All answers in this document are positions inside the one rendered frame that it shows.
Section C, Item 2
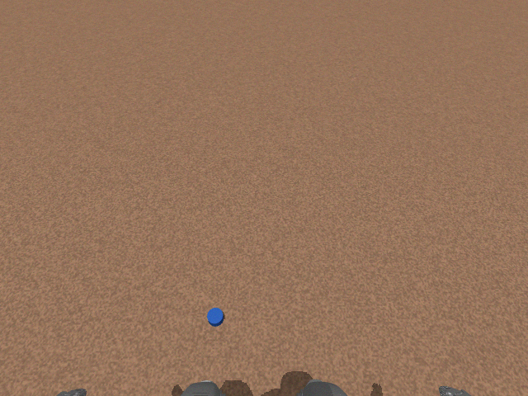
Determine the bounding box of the tin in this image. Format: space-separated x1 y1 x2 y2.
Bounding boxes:
207 308 224 327

